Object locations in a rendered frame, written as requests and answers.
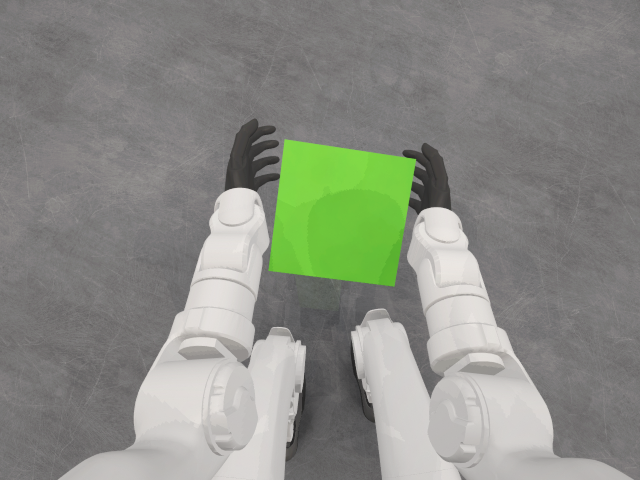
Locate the left robot hand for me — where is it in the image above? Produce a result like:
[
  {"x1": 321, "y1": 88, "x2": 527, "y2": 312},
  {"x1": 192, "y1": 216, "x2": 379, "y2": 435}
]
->
[{"x1": 225, "y1": 118, "x2": 280, "y2": 192}]

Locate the left robot upper arm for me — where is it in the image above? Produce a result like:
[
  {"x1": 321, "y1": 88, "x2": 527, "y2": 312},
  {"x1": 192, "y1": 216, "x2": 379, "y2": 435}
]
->
[{"x1": 58, "y1": 357, "x2": 258, "y2": 480}]

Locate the right robot hand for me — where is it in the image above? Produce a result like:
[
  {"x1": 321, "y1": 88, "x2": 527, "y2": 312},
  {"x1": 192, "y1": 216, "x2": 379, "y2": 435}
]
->
[{"x1": 402, "y1": 143, "x2": 451, "y2": 215}]

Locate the right robot forearm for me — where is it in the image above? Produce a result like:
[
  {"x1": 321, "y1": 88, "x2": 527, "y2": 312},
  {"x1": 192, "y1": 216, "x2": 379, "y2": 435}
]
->
[{"x1": 407, "y1": 207, "x2": 553, "y2": 428}]

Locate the robot left thigh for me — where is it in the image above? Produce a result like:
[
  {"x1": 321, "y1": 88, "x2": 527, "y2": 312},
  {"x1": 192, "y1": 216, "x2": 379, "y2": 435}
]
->
[{"x1": 211, "y1": 335, "x2": 306, "y2": 480}]

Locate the right robot upper arm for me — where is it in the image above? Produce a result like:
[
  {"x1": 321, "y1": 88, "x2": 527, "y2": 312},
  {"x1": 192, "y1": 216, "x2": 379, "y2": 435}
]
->
[{"x1": 427, "y1": 372, "x2": 634, "y2": 480}]

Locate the left robot forearm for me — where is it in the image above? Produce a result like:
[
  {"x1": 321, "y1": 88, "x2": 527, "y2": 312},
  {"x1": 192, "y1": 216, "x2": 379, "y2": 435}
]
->
[{"x1": 134, "y1": 188, "x2": 269, "y2": 434}]

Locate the right robot shin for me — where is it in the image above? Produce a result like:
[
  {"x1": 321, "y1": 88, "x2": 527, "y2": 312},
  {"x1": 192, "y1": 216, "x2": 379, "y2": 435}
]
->
[{"x1": 360, "y1": 309, "x2": 409, "y2": 403}]

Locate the carton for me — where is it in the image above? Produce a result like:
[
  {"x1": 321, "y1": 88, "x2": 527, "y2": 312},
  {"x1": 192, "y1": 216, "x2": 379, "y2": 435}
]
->
[{"x1": 268, "y1": 139, "x2": 416, "y2": 287}]

